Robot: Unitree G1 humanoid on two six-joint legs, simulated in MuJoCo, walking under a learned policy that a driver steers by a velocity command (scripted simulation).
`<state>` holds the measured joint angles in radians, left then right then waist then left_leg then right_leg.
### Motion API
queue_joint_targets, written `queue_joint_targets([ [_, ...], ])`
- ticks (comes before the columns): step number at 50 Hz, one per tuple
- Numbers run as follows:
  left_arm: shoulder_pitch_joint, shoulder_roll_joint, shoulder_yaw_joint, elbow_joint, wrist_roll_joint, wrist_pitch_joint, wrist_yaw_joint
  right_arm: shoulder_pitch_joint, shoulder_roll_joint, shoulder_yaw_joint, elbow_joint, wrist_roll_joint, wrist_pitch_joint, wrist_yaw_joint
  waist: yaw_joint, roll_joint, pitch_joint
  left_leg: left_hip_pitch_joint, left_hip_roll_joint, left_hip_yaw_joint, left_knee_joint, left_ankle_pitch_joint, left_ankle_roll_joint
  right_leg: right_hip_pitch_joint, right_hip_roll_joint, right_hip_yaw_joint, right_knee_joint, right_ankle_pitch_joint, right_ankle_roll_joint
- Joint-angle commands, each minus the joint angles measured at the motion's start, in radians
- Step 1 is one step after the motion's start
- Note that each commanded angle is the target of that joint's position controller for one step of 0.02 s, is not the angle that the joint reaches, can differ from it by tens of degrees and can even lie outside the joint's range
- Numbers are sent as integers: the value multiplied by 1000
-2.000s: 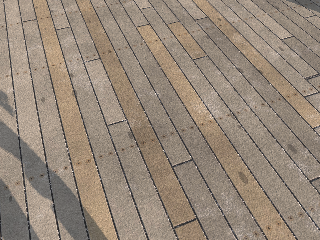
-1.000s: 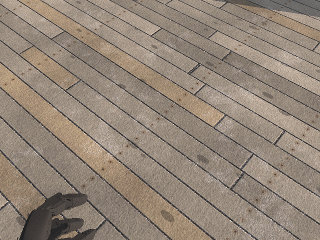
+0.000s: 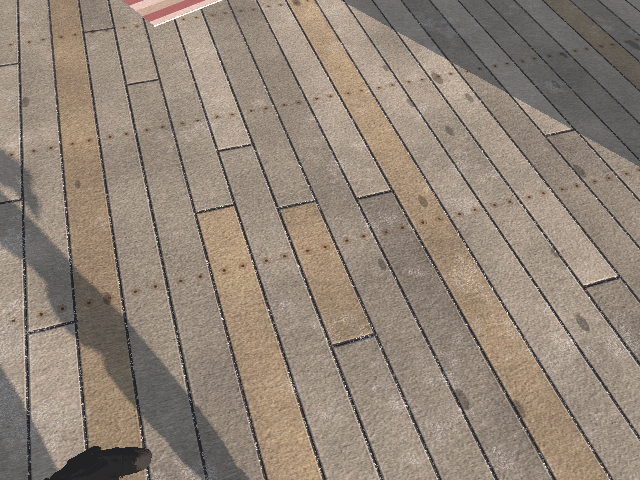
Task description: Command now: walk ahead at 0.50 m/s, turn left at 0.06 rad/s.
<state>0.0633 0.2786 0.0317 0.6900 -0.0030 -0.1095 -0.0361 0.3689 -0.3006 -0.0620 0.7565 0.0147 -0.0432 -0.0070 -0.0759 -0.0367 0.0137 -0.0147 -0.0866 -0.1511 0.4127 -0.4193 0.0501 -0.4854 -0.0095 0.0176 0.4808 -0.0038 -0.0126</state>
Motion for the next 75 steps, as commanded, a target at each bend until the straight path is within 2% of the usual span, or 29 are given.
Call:
queue_joint_targets([
  [1,223,199,72,-11,8,-19,9,-21,-108,-18,-58,-16,-2,-6,153,95,-190,-100,186,-50,312,668,79,398,-86,73,16,11,-117],
  [2,338,287,97,12,18,-12,6,101,-55,-1,-70,-5,-15,-6,136,-146,-341,-441,38,52,682,354,-10,762,-282,480,-23,-140,-283],
  [3,366,230,83,34,-13,-6,-8,96,-71,4,-73,-7,-29,-3,144,-250,-337,-649,3,22,825,-131,-32,832,-344,773,-187,-365,-325],
  [4,306,167,63,22,-27,-1,-7,-7,-141,-13,-89,10,-38,3,154,-139,-183,-750,70,2,886,-82,-23,734,-328,702,-207,-479,-281],
  [6,220,136,50,0,-4,16,-2,-146,-125,-10,-123,-9,-57,7,132,10,-14,-744,132,48,792,46,-18,492,-245,499,-241,-317,-246],
  [10,205,126,45,-4,-6,19,15,-122,-76,-6,-123,-31,-58,8,75,-52,-30,-615,159,78,578,123,-63,362,-158,344,-280,-33,-246],
  [15,268,178,65,26,-21,34,42,-299,-34,14,-163,-25,-62,11,126,-43,-2,-527,113,95,240,389,-108,273,-108,252,-281,14,-212],
  [20,344,175,68,50,-30,57,54,-403,-64,3,-189,-7,-79,26,149,-54,-2,-435,73,66,82,446,-98,320,-130,337,-205,-65,-180],
  [24,304,142,62,31,-22,68,54,-228,-129,-34,-150,-12,-91,15,37,-70,-83,-136,108,65,-4,364,-19,297,-81,355,1,-5,-115],
  [25,292,84,41,7,-5,63,50,-75,-185,-50,-136,-26,-91,4,-32,25,-218,107,272,-82,19,303,47,181,-22,279,265,-121,-81],
  [26,422,17,20,-22,-29,54,50,2,-252,-69,-103,-31,-72,7,18,332,-342,395,485,-491,-46,104,197,-145,105,144,566,-547,-24],
  [27,421,112,36,-4,-41,53,54,-8,-170,-52,-105,-15,-66,14,8,281,-277,349,505,-596,-99,-79,197,-275,27,156,716,-575,-12],
  [28,330,165,53,-10,-38,58,53,-47,-112,-37,-111,-12,-64,12,-9,184,-150,237,461,-453,-114,-49,159,-306,-6,150,762,-483,-5],
  [29,284,158,55,-17,-28,64,54,-94,-93,-28,-111,-19,-61,12,8,121,-81,129,418,-326,-131,85,139,-281,-37,123,757,-411,5],
  [32,248,111,56,-40,-27,77,39,-152,-59,-19,-88,-29,-65,13,56,158,-3,-53,340,-110,-206,286,123,-206,-95,99,680,-315,17],
  [37,163,65,41,-88,-18,87,24,-147,-113,-39,-43,-20,-74,10,57,110,19,-71,347,66,-263,464,149,-237,-116,75,508,-169,39],
  [45,-48,63,31,-167,-22,73,-22,-77,-183,-55,20,7,-43,3,2,90,64,47,357,258,-220,587,86,-163,-70,-32,174,-31,-27],
  [47,-30,91,45,-179,-17,78,-26,-76,-211,-63,24,15,-30,-1,34,113,33,90,362,297,-117,857,65,-84,-20,-81,151,-131,-66],
  [49,158,152,83,-140,-13,87,-18,-78,-224,-64,24,23,-16,-9,153,112,-84,43,335,344,166,1087,33,205,62,-123,89,-143,-124],
  [50,327,201,111,-94,-15,94,1,-52,-186,-44,26,9,-20,-11,231,58,-171,-157,304,346,404,918,3,514,34,-33,65,-97,-165],
  [51,349,309,122,-84,-19,90,17,51,-38,8,-16,-38,-36,6,139,-222,-265,-604,149,333,783,-3,-58,881,-264,475,26,-165,-316],
  [52,391,254,102,-108,-16,78,14,25,-98,6,0,-6,-64,20,194,-153,-460,-692,85,105,965,-187,-58,929,-394,811,-140,-312,-405],
  [53,351,200,83,-93,-3,65,7,-90,-171,-18,-26,42,-73,26,217,-69,-308,-774,139,76,986,-108,-44,829,-358,638,-158,-270,-341],
  [56,185,104,50,-80,10,42,6,-137,-139,-14,-14,11,-59,13,107,5,-77,-654,246,82,793,94,-28,447,-227,286,-215,-20,-230],
  [57,171,113,52,-76,16,33,7,-82,-126,-13,-1,15,-43,15,76,-48,-83,-591,250,74,786,125,-40,384,-241,254,-250,16,-246],
  [60,161,115,58,-38,17,4,9,-78,-87,-9,17,15,-10,9,59,-9,-25,-595,243,57,709,200,-69,308,-224,120,-327,67,-240],
  [66,183,128,60,13,18,-1,31,-219,-44,1,-19,7,-20,27,110,-3,39,-633,195,85,362,538,-69,363,-179,-85,-374,90,-165],
  [72,268,158,74,81,-3,37,42,-361,-28,13,-103,5,-23,65,162,9,89,-724,167,154,200,444,-16,593,-256,-139,-304,228,-148],
  [75,242,196,84,79,-9,62,59,-312,-64,-6,-126,5,-16,77,106,-47,14,-596,89,239,198,284,38,648,-263,-180,-128,674,-113],
])
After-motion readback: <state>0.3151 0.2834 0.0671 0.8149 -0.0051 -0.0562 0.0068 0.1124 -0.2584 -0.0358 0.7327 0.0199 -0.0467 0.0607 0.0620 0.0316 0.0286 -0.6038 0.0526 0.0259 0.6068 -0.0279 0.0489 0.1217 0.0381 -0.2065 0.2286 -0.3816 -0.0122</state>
